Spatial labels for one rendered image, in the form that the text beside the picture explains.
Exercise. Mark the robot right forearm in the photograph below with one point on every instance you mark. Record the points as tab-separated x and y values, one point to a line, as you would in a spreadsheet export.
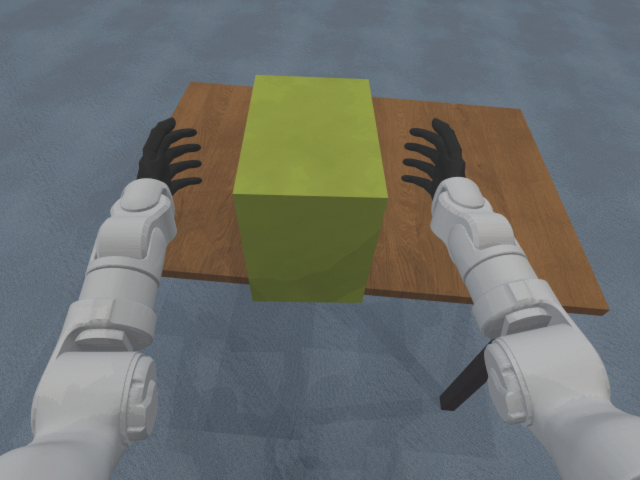
508	297

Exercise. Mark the right robot upper arm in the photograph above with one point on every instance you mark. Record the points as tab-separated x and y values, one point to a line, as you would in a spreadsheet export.
549	380

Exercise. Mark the right robot hand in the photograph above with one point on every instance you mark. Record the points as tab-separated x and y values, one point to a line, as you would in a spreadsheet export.
448	159

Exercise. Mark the table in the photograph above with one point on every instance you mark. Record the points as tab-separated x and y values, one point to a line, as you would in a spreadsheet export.
410	261

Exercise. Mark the carton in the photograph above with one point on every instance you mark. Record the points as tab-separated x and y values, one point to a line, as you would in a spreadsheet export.
310	191

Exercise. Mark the robot left forearm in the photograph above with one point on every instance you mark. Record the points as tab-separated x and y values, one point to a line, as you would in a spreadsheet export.
115	310

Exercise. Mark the left robot upper arm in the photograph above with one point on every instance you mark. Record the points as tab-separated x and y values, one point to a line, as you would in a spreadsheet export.
91	407

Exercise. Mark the left robot hand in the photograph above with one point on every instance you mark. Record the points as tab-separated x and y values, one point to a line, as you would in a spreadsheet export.
156	157

